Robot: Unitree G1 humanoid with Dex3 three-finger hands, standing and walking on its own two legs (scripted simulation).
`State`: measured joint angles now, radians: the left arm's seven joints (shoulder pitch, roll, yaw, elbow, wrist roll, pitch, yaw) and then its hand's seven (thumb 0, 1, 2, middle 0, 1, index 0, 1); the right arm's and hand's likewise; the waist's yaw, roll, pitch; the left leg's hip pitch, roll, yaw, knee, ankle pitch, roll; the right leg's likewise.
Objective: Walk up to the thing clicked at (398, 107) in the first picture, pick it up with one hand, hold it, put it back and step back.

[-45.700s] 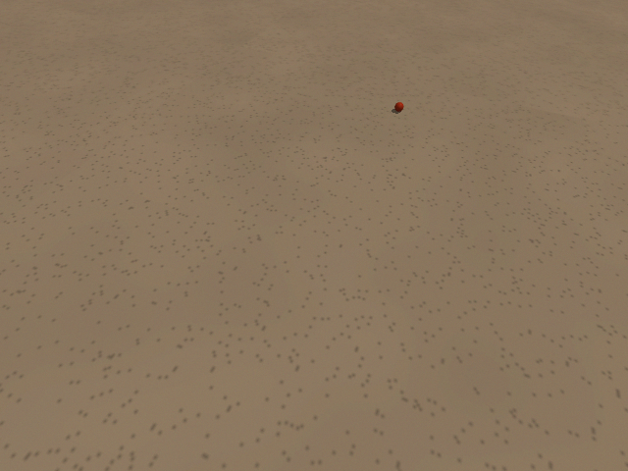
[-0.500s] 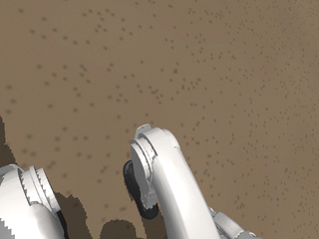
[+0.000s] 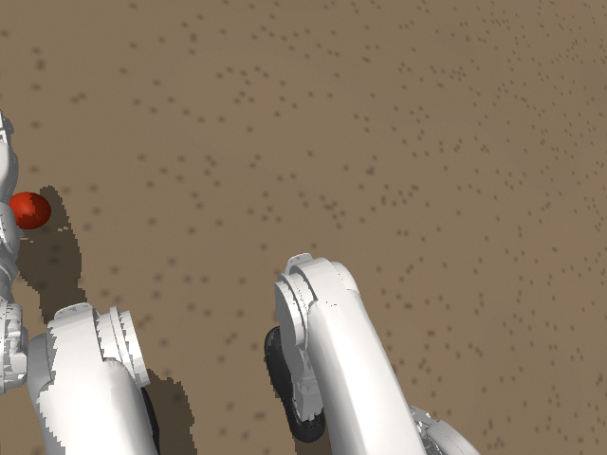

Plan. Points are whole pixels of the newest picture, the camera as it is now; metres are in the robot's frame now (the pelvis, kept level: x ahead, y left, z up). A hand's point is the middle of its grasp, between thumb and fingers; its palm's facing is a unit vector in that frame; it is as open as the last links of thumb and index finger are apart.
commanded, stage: withdraw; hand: left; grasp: from above
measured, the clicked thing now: (28, 210) +0.46 +0.29 -0.29
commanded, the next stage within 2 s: home in 0.50 s
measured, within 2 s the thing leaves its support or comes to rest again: neither
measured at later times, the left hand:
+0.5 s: hand out of the picture +0.41 +0.27 -0.08, palm faces -0.51 -0.09 -0.85, open 14.0 cm
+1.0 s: hand out of the picture +0.45 +0.30 -0.14, palm faces -0.30 -0.34 -0.89, open 11.4 cm
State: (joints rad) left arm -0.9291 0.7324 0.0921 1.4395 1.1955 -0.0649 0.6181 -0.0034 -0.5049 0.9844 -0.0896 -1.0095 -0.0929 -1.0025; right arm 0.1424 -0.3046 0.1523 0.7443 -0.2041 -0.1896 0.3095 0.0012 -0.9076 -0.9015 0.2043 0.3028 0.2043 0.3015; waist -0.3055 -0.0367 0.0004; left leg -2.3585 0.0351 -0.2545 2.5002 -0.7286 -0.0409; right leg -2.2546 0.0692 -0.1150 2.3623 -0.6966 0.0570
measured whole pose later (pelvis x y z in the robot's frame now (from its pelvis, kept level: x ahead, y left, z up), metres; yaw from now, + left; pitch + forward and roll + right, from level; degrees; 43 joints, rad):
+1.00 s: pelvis +0.00 +0.00 +0.02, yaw +5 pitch +35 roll -9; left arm -0.92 0.64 0.11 1.26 0.97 -0.05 0.32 0.00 0.00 0.96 -0.26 -0.65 -0.24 -0.67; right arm 0.24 -0.22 0.09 0.73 -0.13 -0.05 0.16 0.00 -0.89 -0.90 0.21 0.30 0.21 0.30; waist -0.25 0.03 -0.07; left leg -2.33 0.02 -0.17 2.39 -0.69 -0.03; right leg -2.23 0.03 -0.05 2.31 -0.71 0.06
